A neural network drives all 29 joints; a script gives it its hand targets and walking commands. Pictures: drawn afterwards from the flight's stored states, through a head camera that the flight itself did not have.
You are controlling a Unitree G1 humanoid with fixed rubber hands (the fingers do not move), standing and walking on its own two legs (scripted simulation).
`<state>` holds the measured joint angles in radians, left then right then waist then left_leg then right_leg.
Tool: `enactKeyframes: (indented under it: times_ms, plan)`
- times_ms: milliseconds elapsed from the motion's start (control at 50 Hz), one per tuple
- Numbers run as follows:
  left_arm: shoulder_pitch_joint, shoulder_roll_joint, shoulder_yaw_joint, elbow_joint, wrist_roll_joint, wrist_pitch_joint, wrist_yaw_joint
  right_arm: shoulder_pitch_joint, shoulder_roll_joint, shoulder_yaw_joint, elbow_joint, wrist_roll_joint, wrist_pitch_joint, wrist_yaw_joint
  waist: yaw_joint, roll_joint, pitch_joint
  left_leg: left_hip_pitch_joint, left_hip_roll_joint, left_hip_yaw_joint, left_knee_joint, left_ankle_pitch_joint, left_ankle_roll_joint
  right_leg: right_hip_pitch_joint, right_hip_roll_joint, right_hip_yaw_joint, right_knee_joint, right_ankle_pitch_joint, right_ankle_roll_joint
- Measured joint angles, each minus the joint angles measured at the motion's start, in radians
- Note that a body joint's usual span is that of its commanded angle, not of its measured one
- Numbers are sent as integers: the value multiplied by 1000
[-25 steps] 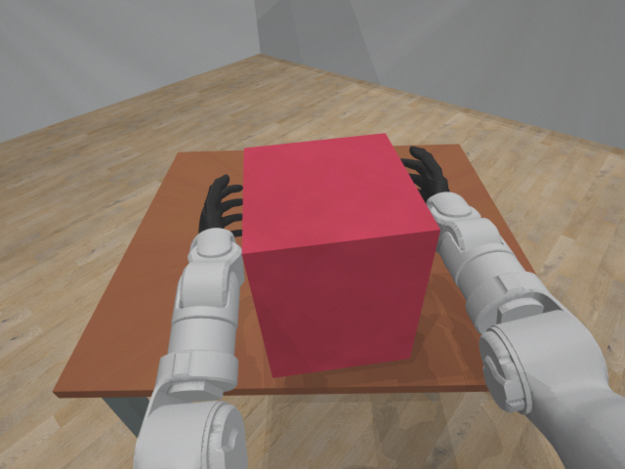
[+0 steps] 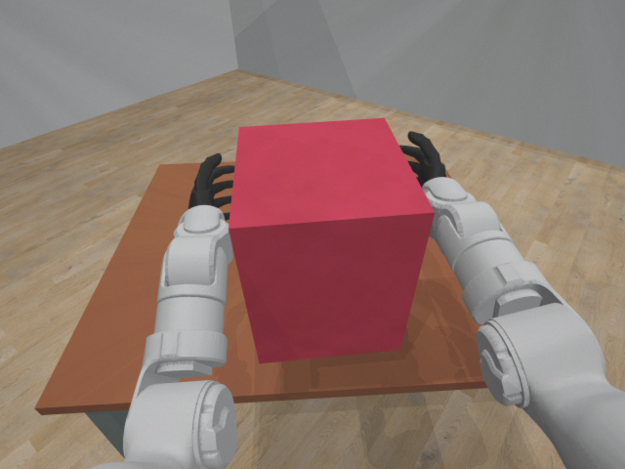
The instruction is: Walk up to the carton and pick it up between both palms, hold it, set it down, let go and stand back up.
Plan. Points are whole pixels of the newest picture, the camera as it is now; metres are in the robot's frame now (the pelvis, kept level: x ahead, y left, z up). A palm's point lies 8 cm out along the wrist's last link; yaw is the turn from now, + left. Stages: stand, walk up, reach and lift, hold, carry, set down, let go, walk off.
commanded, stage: reach and lift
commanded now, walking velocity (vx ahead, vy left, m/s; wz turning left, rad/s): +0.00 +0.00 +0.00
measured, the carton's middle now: (321, 241) +0.38 +0.04 +0.13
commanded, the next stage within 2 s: hold in 0.68 s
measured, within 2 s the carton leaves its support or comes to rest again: neither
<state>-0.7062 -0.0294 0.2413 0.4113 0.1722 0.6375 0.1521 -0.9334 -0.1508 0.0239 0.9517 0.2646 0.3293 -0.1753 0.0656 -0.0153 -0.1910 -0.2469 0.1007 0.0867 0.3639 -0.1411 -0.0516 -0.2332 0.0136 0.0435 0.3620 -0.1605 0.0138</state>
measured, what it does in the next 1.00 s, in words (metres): stands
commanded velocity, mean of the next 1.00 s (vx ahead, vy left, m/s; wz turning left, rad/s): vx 0.00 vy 0.00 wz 0.00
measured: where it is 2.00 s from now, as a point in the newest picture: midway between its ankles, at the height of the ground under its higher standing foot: outside the picture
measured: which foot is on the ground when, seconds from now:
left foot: down 0.00-1.00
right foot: down 0.00-1.00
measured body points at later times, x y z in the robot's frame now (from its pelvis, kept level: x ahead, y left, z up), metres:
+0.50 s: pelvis +0.00 +0.01 +0.00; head -0.07 +0.02 +0.44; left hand +0.38 +0.17 +0.23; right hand +0.41 -0.12 +0.23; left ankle +0.02 +0.15 -0.75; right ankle +0.02 -0.13 -0.75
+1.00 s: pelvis +0.00 +0.01 +0.00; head -0.08 +0.02 +0.44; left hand +0.38 +0.17 +0.24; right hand +0.41 -0.12 +0.25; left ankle +0.02 +0.15 -0.75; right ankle +0.02 -0.13 -0.75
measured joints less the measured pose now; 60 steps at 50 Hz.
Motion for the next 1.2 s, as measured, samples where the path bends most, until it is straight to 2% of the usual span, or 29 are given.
enactKeyframes:
  times_ms: [120,380,880,1200]
  plan:
    - [-12,13,0,0,0,8,-16,-7,2,0,-21,11,21,-18,-10,-7,1,0,-5,0,0,-1,1,1,-5,0,0,0,4]
    - [-43,31,0,0,-9,55,-32,-11,-1,0,-58,49,73,-51,-65,-12,-27,0,-15,0,0,1,8,2,-15,0,-1,0,11]
    - [-99,60,0,0,-13,125,-57,-56,-14,0,-88,83,156,-83,-70,-12,-35,0,-15,-1,0,0,10,4,-15,0,-4,2,13]
    - [-150,77,0,0,-13,172,-61,-88,-23,0,-90,89,185,-85,-78,-12,-44,0,-15,-1,0,1,10,4,-14,0,-4,2,13]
